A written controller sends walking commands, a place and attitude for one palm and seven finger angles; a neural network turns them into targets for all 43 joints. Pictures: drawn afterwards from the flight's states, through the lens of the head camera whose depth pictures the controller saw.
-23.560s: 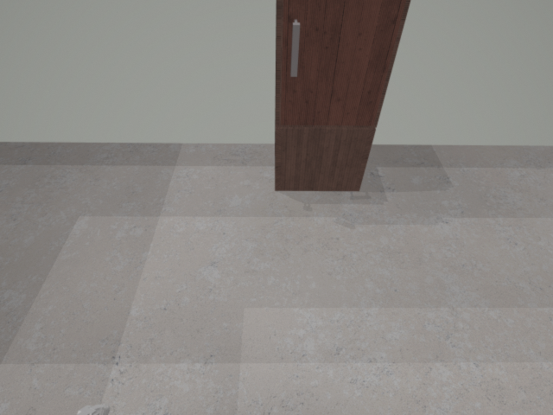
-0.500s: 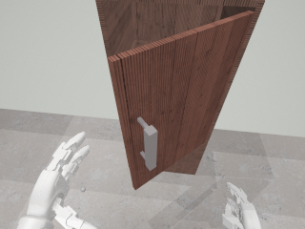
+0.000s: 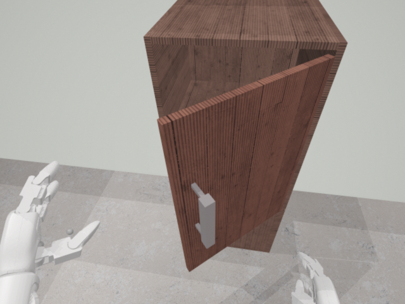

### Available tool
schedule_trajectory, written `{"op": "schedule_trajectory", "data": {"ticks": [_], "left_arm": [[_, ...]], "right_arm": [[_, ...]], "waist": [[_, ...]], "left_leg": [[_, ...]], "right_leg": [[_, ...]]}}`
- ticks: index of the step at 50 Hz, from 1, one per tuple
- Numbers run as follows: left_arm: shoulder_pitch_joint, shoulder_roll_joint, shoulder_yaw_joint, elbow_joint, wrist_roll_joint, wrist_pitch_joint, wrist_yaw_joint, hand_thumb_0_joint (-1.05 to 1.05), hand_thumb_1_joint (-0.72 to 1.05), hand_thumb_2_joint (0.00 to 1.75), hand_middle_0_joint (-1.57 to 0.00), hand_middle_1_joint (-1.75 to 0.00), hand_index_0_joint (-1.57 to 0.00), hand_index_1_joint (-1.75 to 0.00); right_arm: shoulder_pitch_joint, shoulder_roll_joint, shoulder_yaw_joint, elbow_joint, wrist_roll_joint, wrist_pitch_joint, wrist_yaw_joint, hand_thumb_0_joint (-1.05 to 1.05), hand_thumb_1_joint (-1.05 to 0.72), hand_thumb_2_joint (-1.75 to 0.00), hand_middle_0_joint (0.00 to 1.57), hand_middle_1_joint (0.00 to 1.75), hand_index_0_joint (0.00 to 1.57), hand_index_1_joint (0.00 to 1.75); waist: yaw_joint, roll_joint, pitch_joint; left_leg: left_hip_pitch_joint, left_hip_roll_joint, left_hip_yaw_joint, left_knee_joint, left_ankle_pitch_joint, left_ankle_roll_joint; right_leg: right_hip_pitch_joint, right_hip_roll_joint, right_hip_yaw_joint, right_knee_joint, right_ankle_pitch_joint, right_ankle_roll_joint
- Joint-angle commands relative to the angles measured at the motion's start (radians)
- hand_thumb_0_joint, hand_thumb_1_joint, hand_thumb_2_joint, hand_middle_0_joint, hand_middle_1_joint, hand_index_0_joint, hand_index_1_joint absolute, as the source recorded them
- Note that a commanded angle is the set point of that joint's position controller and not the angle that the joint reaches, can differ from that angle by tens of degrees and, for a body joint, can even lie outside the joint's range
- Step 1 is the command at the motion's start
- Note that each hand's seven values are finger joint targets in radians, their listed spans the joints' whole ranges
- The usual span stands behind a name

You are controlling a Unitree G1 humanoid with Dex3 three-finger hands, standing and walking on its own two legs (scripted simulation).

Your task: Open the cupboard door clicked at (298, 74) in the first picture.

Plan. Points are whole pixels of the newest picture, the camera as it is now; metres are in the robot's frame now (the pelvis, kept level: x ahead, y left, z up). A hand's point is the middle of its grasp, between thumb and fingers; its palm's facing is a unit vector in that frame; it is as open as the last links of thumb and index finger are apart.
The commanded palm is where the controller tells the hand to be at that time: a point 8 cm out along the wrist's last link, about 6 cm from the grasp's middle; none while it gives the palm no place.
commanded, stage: draw the hand back to the body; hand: left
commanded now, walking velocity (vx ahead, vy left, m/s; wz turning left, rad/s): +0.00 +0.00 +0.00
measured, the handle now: (202, 216) +0.31 +0.04 +0.00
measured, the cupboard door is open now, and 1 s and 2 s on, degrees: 42 42 42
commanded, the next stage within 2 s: step back with the hand held close in 0.58 s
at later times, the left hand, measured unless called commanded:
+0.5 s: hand (56, 216) +0.19 +0.24 +0.17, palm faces +0.44 -0.80 -0.41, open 7.5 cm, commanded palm +0.14 +0.28 +0.18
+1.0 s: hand (44, 229) +0.17 +0.25 +0.16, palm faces +0.34 -0.78 -0.52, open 7.4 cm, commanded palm +0.11 +0.30 +0.19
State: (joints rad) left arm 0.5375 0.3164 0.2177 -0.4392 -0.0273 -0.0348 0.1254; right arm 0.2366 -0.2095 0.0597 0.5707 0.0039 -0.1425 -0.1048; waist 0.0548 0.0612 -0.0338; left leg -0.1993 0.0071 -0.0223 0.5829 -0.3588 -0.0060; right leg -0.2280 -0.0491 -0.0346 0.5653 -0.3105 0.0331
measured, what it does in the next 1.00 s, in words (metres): stands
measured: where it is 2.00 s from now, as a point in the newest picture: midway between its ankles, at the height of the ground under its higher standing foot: outside the picture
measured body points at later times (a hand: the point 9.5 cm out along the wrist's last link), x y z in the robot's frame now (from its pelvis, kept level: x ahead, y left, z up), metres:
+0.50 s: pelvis +0.00 -0.01 +0.01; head -0.02 -0.04 +0.46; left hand +0.16 +0.28 +0.19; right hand +0.19 -0.24 -0.07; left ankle -0.03 +0.12 -0.73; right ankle -0.01 -0.14 -0.73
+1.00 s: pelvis -0.03 +0.00 +0.01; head -0.01 -0.02 +0.46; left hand +0.15 +0.29 +0.19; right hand +0.15 -0.25 -0.07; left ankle -0.03 +0.12 -0.73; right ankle -0.01 -0.14 -0.73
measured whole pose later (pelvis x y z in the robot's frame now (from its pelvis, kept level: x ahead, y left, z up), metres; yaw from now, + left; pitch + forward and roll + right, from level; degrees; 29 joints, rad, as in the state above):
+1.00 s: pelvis -0.03 +0.00 +0.01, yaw -1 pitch +0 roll +0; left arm 0.56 0.39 0.38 -0.46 -0.04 -0.13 0.11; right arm 0.15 -0.24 -0.02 0.58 0.00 -0.02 -0.09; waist 0.00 0.04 0.05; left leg -0.21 0.02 -0.01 0.44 -0.23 -0.01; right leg -0.23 -0.04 -0.03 0.40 -0.17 0.03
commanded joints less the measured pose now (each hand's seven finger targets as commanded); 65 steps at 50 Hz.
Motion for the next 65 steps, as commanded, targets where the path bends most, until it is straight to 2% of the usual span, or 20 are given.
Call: {"op": "schedule_trajectory", "data": {"ticks": [1, 10, 13, 20, 22, 30, 33, 34, 35, 36, 37, 38, 40, 42, 46, 53, 56, 57, 61, 65], "left_arm": [[-0.098, 0.158, 0.152, -0.202, -0.005, -0.081, 0.019, 0.00, 0.58, 0.76, -0.19, -0.30, -0.19, -0.30], [-0.173, 0.219, 0.265, -0.195, -0.018, -0.106, 0.020, 0.00, 0.90, 0.90, -0.20, -0.30, -0.20, -0.30], [-0.126, 0.150, 0.208, -0.115, -0.023, -0.099, 0.006, 0.00, 0.90, 0.90, -0.20, -0.30, -0.20, -0.30], [-0.163, 0.197, 0.237, -0.178, -0.018, -0.109, 0.009, 0.00, 0.90, 0.90, -0.20, -0.30, -0.20, -0.30], [-0.170, 0.224, 0.255, -0.196, -0.013, -0.114, 0.013, 0.00, 0.90, 0.90, -0.20, -0.30, -0.20, -0.30], [-0.169, 0.186, 0.230, -0.146, -0.019, -0.113, 0.009, 0.00, 0.90, 0.90, -0.20, -0.30, -0.20, -0.30], [-0.183, 0.186, 0.226, -0.144, -0.016, -0.116, 0.008, 0.00, 0.90, 0.90, -0.20, -0.30, -0.20, -0.30], [-0.180, 0.188, 0.230, -0.136, -0.018, -0.117, 0.009, 0.00, 0.90, 0.90, -0.20, -0.30, -0.20, -0.30], [-0.239, 0.216, 0.247, -0.166, -0.017, -0.123, 0.013, 0.00, 0.90, 0.90, -0.20, -0.30, -0.20, -0.30], [-0.298, 0.313, 0.352, -0.192, -0.010, -0.158, 0.016, 0.00, 0.90, 0.90, -0.20, -0.30, -0.20, -0.30], [-0.288, 0.314, 0.354, -0.153, -0.005, -0.168, 0.012, 0.00, 0.90, 0.90, -0.20, -0.30, -0.20, -0.30], [-0.156, 0.240, 0.304, -0.091, -0.009, -0.165, 0.004, 0.00, 0.90, 0.90, -0.20, -0.30, -0.20, -0.30], [-0.066, 0.204, 0.271, -0.129, -0.011, -0.167, -0.003, 0.00, 0.90, 0.90, -0.20, -0.30, -0.20, -0.30], [-0.032, 0.224, 0.288, -0.171, -0.013, -0.171, 0.003, 0.00, 0.90, 0.90, -0.20, -0.30, -0.20, -0.30], [0.009, 0.253, 0.317, -0.219, -0.017, -0.165, 0.016, 0.00, 0.90, 0.90, -0.20, -0.30, -0.20, -0.30], [0.011, 0.271, 0.336, -0.251, -0.015, -0.174, 0.036, 0.00, 0.90, 0.90, -0.20, -0.30, -0.20, -0.30], [0.010, 0.265, 0.330, -0.259, -0.010, -0.181, 0.038, 0.00, 0.90, 0.90, -0.20, -0.30, -0.20, -0.30], [0.003, 0.275, 0.340, -0.272, -0.005, -0.187, 0.041, 0.00, 0.90, 0.90, -0.20, -0.30, -0.20, -0.30], [-0.012, 0.263, 0.337, -0.256, 0.006, -0.199, 0.046, 0.00, 0.90, 0.90, -0.20, -0.30, -0.20, -0.30], [-0.042, 0.265, 0.336, -0.264, 0.014, -0.214, 0.051, 0.00, 0.90, 0.90, -0.20, -0.30, -0.20, -0.30]], "right_arm": [[-0.139, -0.099, -0.051, -0.141, -0.003, -0.065, -0.007, 0.00, -0.90, -0.90, 0.20, 0.30, 0.20, 0.30], [-0.162, -0.102, -0.065, -0.106, -0.006, -0.063, -0.001, 0.00, -0.90, -0.90, 0.20, 0.30, 0.20, 0.30], [-0.162, -0.104, -0.070, -0.096, -0.005, -0.054, 0.008, 0.00, -0.90, -0.90, 0.20, 0.30, 0.20, 0.30], [-0.177, -0.105, -0.077, -0.100, -0.008, -0.048, 0.003, 0.00, -0.90, -0.90, 0.20, 0.30, 0.20, 0.30], [-0.183, -0.106, -0.077, -0.095, -0.009, -0.054, -0.001, 0.00, -0.90, -0.90, 0.20, 0.30, 0.20, 0.30], [-0.185, -0.100, -0.079, -0.087, -0.007, -0.055, -0.002, 0.00, -0.90, -0.90, 0.20, 0.30, 0.20, 0.30], [-0.188, -0.101, -0.079, -0.083, -0.007, -0.057, -0.002, 0.00, -0.90, -0.90, 0.20, 0.30, 0.20, 0.30], [-0.187, -0.101, -0.078, -0.083, -0.008, -0.059, -0.001, 0.00, -0.90, -0.90, 0.20, 0.30, 0.20, 0.30], [-0.190, -0.103, -0.080, -0.081, -0.008, -0.060, -0.003, 0.00, -0.90, -0.90, 0.20, 0.30, 0.20, 0.30], [-0.165, -0.131, -0.079, -0.112, -0.002, -0.032, 0.004, 0.00, -0.90, -0.90, 0.20, 0.30, 0.20, 0.30], [-0.166, -0.122, -0.078, -0.101, -0.002, -0.015, 0.005, 0.00, -0.90, -0.90, 0.20, 0.30, 0.20, 0.30], [-0.171, -0.124, -0.085, -0.099, -0.007, 0.000, 0.006, 0.00, -0.90, -0.90, 0.20, 0.30, 0.20, 0.30], [-0.174, -0.136, -0.093, -0.116, -0.009, 0.022, 0.015, 0.00, -0.90, -0.90, 0.20, 0.30, 0.20, 0.30], [-0.177, -0.143, -0.100, -0.127, -0.010, 0.037, 0.013, 0.00, -0.90, -0.90, 0.20, 0.30, 0.20, 0.30], [-0.171, -0.136, -0.113, -0.153, -0.002, 0.069, 0.010, 0.00, -0.90, -0.90, 0.20, 0.30, 0.20, 0.30], [-0.172, -0.132, -0.115, -0.166, 0.004, 0.075, 0.000, 0.00, -0.90, -0.90, 0.20, 0.30, 0.20, 0.30], [-0.163, -0.140, -0.117, -0.168, 0.007, 0.068, 0.004, 0.00, -0.90, -0.90, 0.20, 0.30, 0.20, 0.30], [-0.166, -0.144, -0.119, -0.166, 0.005, 0.063, 0.002, 0.00, -0.90, -0.90, 0.20, 0.30, 0.20, 0.30], [-0.145, -0.147, -0.116, -0.170, 0.006, 0.051, 0.010, 0.00, -0.90, -0.90, 0.20, 0.30, 0.20, 0.30], [-0.128, -0.151, -0.115, -0.165, 0.004, 0.036, 0.011, 0.00, -0.90, -0.90, 0.20, 0.30, 0.20, 0.30]], "waist": [[0.007, 0.006, -0.026], [0.017, 0.007, -0.041], [0.009, -0.025, 0.016], [0.017, -0.018, -0.047], [0.021, 0.015, -0.045], [0.013, -0.024, 0.013], [0.012, 0.013, 0.021], [0.014, -0.006, 0.019], [0.013, -0.019, -0.005], [-0.034, -0.057, 0.079], [-0.033, -0.065, 0.076], [-0.038, -0.075, 0.056], [-0.042, -0.027, -0.009], [-0.040, 0.015, -0.069], [-0.044, -0.047, -0.144], [-0.043, 0.003, -0.105], [-0.045, -0.002, -0.084], [-0.045, 0.037, -0.076], [-0.052, 0.000, -0.019], [-0.059, -0.021, -0.004]], "left_leg": [[-0.006, -0.002, 0.033, -0.153, 0.313, 0.009], [0.057, -0.002, 0.046, -0.190, 0.382, 0.011], [0.051, 0.003, 0.046, -0.206, 0.367, 0.012], [0.086, -0.007, 0.053, -0.214, 0.345, 0.018], [0.093, -0.009, 0.055, -0.211, 0.358, 0.016], [0.091, -0.007, 0.057, -0.229, 0.298, 0.018], [0.093, -0.009, 0.059, -0.235, 0.278, 0.018], [0.089, -0.009, 0.054, -0.238, 0.270, 0.018], [0.102, -0.010, 0.055, -0.236, 0.274, 0.021], [0.015, 0.003, 0.042, -0.195, 0.233, 0.036], [0.005, -0.001, 0.030, -0.185, 0.215, 0.033], [0.016, 0.000, 0.029, -0.175, 0.251, 0.032], [0.027, 0.007, 0.031, -0.178, 0.340, 0.026], [0.030, 0.014, 0.030, -0.184, 0.437, 0.020], [0.021, 0.023, 0.032, -0.169, 0.522, 0.011], [-0.102, 0.037, 0.009, -0.207, 0.388, 0.018], [-0.182, 0.039, 0.007, -0.221, 0.238, 0.029], [-0.218, 0.040, 0.001, -0.231, 0.186, 0.035], [-0.365, 0.035, -0.008, -0.243, -0.093, 0.048], [-0.373, 0.026, -0.012, -0.208, -0.186, 0.047]], "right_leg": [[0.104, 0.041, -0.039, -0.112, 0.247, -0.041], [0.161, 0.044, -0.031, -0.156, 0.321, -0.039], [0.145, 0.045, -0.035, -0.173, 0.304, -0.034], [0.176, 0.046, -0.025, -0.189, 0.298, -0.032], [0.179, 0.046, -0.022, -0.195, 0.313, -0.035], [0.148, 0.052, -0.021, -0.225, 0.249, -0.029], [0.144, 0.049, -0.017, -0.233, 0.223, -0.030], [0.146, 0.050, -0.019, -0.236, 0.214, -0.029], [0.152, 0.051, -0.015, -0.238, 0.217, -0.029], [0.063, 0.013, 0.041, -0.292, 0.256, -0.024], [0.064, -0.007, 0.039, -0.298, 0.261, -0.028], [0.061, -0.010, 0.032, -0.288, 0.291, -0.030], [0.093, -0.006, 0.016, -0.248, 0.364, -0.030], [0.131, -0.001, 0.000, -0.208, 0.431, -0.027], [0.165, 0.009, -0.006, -0.161, 0.519, -0.016], [0.158, 0.022, -0.002, -0.125, 0.390, -0.009], [0.154, 0.029, 0.010, -0.123, 0.293, -0.004], [0.169, 0.030, 0.013, -0.117, 0.282, -0.005], [0.160, 0.027, 0.045, -0.131, 0.101, -0.007], [0.085, 0.020, 0.061, -0.181, -0.064, -0.010]]}}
